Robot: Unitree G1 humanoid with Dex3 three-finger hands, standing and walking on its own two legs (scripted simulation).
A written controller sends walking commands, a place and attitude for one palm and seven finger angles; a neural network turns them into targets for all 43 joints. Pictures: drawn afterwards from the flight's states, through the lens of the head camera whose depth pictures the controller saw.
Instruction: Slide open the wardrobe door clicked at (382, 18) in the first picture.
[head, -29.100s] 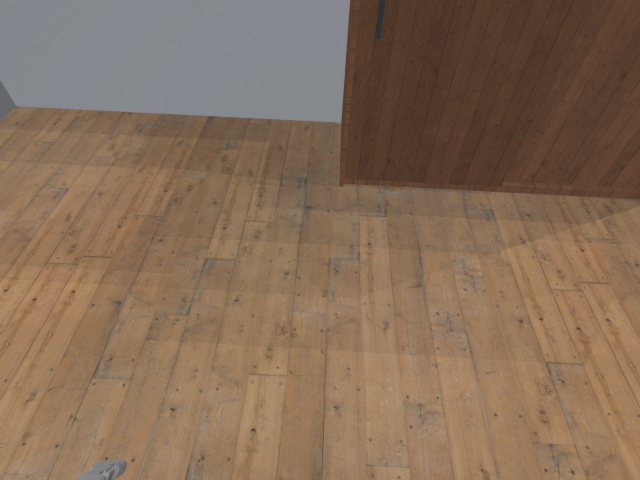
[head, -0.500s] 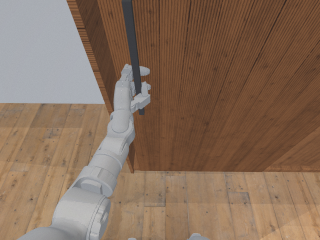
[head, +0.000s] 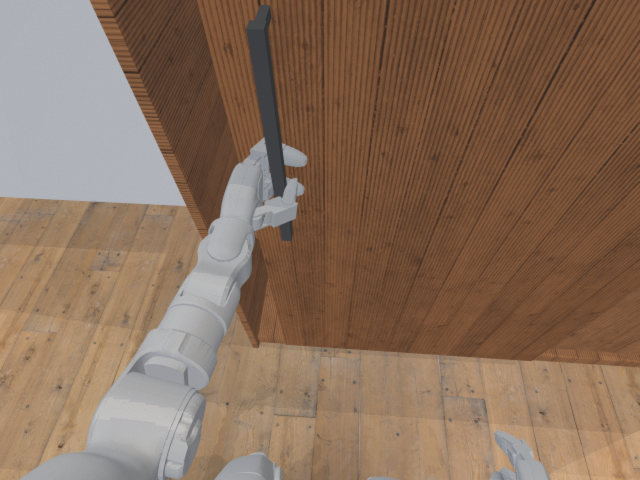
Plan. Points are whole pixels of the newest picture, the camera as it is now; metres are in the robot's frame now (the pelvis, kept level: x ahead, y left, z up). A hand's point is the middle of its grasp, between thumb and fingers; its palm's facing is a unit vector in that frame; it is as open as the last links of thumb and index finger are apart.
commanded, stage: step sideways, sliding the door along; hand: left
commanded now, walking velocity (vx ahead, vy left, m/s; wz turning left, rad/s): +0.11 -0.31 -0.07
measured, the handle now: (278, 151) +0.48 +0.08 +0.12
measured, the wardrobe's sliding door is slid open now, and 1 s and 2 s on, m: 0.09 0.33 0.57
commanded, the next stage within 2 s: stop walking and hold the door there in 1.68 s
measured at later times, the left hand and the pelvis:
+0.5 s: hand (352, 203) +0.43 -0.02 +0.08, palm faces +0.20 -0.97 -0.15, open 5.9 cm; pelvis +0.03 -0.18 -0.01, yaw +5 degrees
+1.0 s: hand (495, 209) +0.43 -0.20 +0.08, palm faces +0.22 -0.97 -0.12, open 5.8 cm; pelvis +0.07 -0.36 +0.01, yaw +7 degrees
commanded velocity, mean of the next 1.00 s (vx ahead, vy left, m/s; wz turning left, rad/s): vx -0.11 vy -0.28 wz -0.14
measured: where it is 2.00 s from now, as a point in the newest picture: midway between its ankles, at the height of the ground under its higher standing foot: outside the picture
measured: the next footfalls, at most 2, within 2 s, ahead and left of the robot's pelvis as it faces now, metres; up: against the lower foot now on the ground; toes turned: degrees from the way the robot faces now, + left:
left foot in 0.02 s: +0.07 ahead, +0.14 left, +0.00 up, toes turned +9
right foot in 0.30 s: +0.11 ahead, -0.27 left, +0.00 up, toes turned -5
